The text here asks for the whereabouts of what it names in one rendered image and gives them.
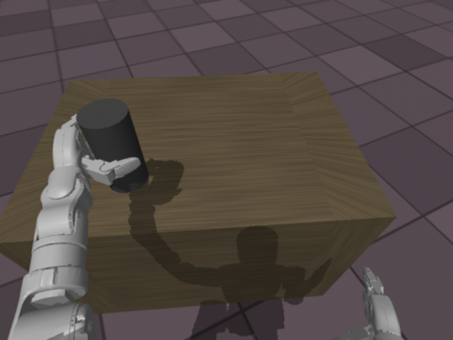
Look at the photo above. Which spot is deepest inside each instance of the right robot hand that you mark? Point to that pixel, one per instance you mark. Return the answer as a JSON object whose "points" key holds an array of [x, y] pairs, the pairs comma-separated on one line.
{"points": [[379, 311]]}

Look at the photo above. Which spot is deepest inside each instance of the left robot hand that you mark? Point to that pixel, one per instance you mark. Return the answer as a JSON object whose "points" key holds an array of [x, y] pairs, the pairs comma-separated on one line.
{"points": [[70, 149]]}

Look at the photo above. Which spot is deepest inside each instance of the can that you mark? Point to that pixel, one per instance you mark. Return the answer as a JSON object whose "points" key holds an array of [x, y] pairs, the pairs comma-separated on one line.
{"points": [[109, 131]]}

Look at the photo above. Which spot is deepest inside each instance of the left robot arm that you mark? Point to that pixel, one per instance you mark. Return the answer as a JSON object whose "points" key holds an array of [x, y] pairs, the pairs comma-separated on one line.
{"points": [[46, 309]]}

